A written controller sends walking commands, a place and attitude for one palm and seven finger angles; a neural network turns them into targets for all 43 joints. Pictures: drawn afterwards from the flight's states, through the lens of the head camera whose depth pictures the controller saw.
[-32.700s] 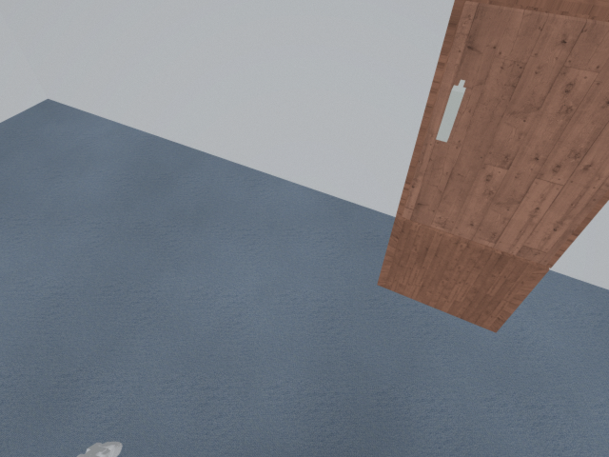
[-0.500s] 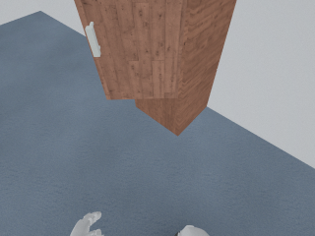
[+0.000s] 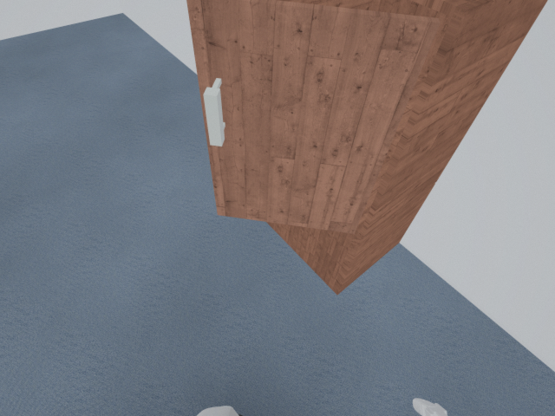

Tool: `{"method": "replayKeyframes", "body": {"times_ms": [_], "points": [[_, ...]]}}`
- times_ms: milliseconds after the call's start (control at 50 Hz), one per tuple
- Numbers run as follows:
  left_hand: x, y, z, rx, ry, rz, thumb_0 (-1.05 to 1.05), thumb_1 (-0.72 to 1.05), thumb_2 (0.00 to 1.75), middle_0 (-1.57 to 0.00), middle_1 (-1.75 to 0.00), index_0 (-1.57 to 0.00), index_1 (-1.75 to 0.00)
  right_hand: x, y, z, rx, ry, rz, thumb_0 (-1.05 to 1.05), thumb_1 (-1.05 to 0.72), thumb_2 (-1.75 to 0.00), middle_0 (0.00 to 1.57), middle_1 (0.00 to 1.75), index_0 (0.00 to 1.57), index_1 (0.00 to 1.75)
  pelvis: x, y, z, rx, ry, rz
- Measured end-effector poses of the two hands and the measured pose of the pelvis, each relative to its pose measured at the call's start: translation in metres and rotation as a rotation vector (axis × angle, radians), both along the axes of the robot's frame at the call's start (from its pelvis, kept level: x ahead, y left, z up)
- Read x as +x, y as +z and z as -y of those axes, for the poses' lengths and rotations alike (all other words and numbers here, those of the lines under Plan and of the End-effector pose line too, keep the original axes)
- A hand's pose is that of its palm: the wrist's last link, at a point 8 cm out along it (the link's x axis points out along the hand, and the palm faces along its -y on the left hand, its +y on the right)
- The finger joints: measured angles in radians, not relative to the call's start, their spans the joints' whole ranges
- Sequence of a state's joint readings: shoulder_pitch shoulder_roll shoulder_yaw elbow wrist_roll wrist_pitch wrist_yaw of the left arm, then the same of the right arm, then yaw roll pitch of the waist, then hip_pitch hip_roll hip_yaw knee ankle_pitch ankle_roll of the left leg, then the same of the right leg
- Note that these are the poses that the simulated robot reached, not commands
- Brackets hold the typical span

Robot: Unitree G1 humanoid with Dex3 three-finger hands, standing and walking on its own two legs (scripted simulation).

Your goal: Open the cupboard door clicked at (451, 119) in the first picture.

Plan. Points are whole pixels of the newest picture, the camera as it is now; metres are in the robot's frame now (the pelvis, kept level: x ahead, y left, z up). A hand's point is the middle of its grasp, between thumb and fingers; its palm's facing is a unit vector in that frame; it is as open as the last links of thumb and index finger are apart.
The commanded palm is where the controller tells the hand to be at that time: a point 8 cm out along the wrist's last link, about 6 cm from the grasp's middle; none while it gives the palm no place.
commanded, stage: come to a stop and stand still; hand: left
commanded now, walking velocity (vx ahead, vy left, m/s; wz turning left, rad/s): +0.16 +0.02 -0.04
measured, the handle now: (217, 112) +0.64 +0.20 +0.06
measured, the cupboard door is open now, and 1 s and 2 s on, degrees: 43 43 43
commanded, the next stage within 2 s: look again from close up in 1.16 s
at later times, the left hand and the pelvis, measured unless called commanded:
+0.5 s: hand (176, 404) +0.15 +0.18 -0.15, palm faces -0.01 -0.96 -0.29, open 7.3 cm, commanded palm none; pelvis +0.06 -0.02 +0.01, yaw -1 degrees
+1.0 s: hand out of the picture +0.03 +0.19 -0.17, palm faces +0.04 -0.98 -0.18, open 7.3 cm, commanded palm none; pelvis +0.04 +0.01 +0.01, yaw -1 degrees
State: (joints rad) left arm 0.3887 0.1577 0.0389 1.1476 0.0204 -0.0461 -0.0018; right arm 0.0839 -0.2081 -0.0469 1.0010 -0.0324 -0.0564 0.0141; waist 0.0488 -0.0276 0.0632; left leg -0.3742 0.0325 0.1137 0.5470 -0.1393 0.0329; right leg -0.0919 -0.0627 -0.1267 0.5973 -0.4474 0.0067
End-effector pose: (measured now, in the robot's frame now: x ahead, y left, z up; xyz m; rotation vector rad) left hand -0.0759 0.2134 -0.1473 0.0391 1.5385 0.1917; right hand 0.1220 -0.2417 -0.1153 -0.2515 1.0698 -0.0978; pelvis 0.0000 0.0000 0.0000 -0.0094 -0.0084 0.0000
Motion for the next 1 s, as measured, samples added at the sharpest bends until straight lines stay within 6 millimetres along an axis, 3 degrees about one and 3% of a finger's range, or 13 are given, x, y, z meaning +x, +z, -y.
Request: {"method": "replayKeyframes", "body": {"times_ms": [60, 160, 220, 320, 400, 460, 560, 660, 820, 1000], "points": [[0.020, -0.003, -0.009, -0.006, -0.015, -0.020, 0.00, 0.91, 0.90, -0.20, -0.30, -0.20, -0.30, 0.016, 0.000, -0.015, 0.001, 0.000, 0.013, 0.01, -0.92, -0.90, 0.20, 0.30, 0.19, 0.30, 0.016, 0.000, -0.009, 0.011, -0.016, 0.005], [0.088, 0.006, -0.020, 0.014, -0.045, 0.079, 0.00, 0.91, 0.90, -0.20, -0.30, -0.20, -0.30, 0.004, -0.004, -0.036, 0.032, -0.040, -0.078, 0.00, -0.92, -0.90, 0.20, 0.30, 0.20, 0.30, 0.039, 0.010, -0.016, 0.020, -0.021, -0.001], [0.129, 0.009, -0.021, 0.027, -0.075, 0.142, 0.00, 0.91, 0.90, -0.20, -0.30, -0.20, -0.30, -0.002, -0.006, -0.030, 0.018, -0.089, -0.120, -0.01, -0.95, -0.90, 0.20, 0.30, 0.20, 0.30, 0.049, 0.012, -0.016, 0.018, -0.022, -0.004], [0.179, 0.014, -0.026, 0.078, -0.124, 0.204, 0.01, 0.93, 0.90, -0.20, -0.30, -0.20, -0.30, -0.019, -0.014, -0.014, 0.023, -0.141, -0.206, -0.01, -0.94, -0.90, 0.20, 0.30, 0.20, 0.30, 0.061, 0.010, -0.004, 0.016, -0.028, -0.002], [0.208, 0.021, -0.022, 0.129, -0.152, 0.265, 0.01, 0.92, 0.90, -0.20, -0.30, -0.20, -0.30, -0.034, -0.027, 0.004, 0.041, -0.176, -0.262, 0.00, -0.93, -0.90, 0.20, 0.30, 0.20, 0.30, 0.066, 0.004, 0.012, 0.027, -0.032, -0.006], [0.218, 0.026, -0.014, 0.155, -0.178, 0.294, 0.00, 0.92, 0.90, -0.20, -0.30, -0.20, -0.30, -0.043, -0.033, 0.018, 0.054, -0.203, -0.292, 0.00, -0.92, -0.90, 0.20, 0.30, 0.20, 0.30, 0.065, 0.002, 0.021, 0.023, -0.026, -0.007], [0.217, 0.034, 0.000, 0.148, -0.180, 0.305, 0.00, 0.91, 0.90, -0.20, -0.30, -0.20, -0.30, -0.048, -0.027, 0.029, 0.056, -0.206, -0.321, 0.01, -0.91, -0.90, 0.20, 0.30, 0.20, 0.30, 0.060, 0.010, 0.026, 0.039, -0.024, -0.006], [0.202, 0.033, 0.007, 0.112, -0.161, 0.301, 0.00, 0.91, 0.90, -0.20, -0.30, -0.20, -0.30, -0.043, -0.018, 0.025, 0.058, -0.178, -0.295, 0.01, -0.91, -0.90, 0.20, 0.30, 0.19, 0.30, 0.053, 0.016, 0.025, 0.047, -0.022, -0.008], [0.158, 0.011, -0.014, 0.064, -0.093, 0.242, 0.00, 0.91, 0.90, -0.20, -0.30, -0.21, -0.30, -0.039, -0.012, -0.002, 0.025, -0.118, -0.220, 0.01, -0.91, -0.90, 0.20, 0.30, 0.19, 0.30, 0.040, 0.008, 0.004, 0.008, -0.011, 0.009], [0.105, 0.011, -0.024, 0.038, -0.079, 0.113, 0.00, 0.91, 0.90, -0.20, -0.30, -0.20, -0.30, -0.048, -0.005, -0.020, 0.023, -0.107, -0.231, 0.01, -0.93, -0.90, 0.20, 0.30, 0.20, 0.30, 0.039, 0.015, -0.009, 0.011, -0.026, 0.006]]}}
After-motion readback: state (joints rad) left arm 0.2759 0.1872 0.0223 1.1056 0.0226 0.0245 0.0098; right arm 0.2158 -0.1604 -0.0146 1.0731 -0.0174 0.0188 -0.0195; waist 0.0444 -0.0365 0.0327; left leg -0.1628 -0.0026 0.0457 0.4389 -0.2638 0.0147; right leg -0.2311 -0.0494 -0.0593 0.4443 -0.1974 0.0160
